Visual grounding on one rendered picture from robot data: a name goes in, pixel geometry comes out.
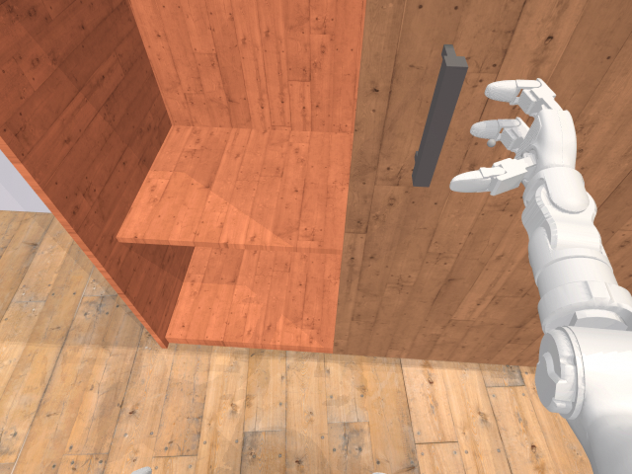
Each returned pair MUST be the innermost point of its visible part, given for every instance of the right robot upper arm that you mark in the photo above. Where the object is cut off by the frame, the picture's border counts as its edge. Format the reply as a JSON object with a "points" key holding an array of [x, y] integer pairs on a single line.
{"points": [[585, 375]]}

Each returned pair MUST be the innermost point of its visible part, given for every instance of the right robot hand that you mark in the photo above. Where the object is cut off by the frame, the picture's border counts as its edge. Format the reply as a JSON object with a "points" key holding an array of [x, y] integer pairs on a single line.
{"points": [[551, 140]]}

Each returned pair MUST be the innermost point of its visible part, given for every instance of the handle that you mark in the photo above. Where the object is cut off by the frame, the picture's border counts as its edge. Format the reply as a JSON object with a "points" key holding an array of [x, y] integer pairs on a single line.
{"points": [[447, 89]]}

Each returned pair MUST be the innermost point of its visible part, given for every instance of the right robot forearm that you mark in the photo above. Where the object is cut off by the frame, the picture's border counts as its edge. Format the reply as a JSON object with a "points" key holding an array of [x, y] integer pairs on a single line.
{"points": [[575, 279]]}

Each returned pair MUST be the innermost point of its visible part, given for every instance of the wardrobe door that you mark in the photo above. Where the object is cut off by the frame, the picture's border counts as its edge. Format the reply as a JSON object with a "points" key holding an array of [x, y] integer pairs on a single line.
{"points": [[430, 273]]}

